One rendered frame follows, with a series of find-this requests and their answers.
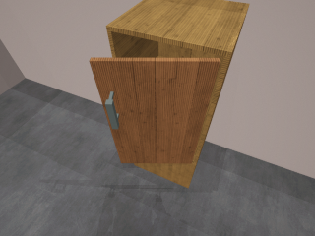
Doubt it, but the cupboard door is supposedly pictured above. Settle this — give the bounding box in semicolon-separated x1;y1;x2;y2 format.
89;57;221;164

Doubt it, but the handle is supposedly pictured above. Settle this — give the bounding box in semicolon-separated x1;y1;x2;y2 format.
105;91;119;130

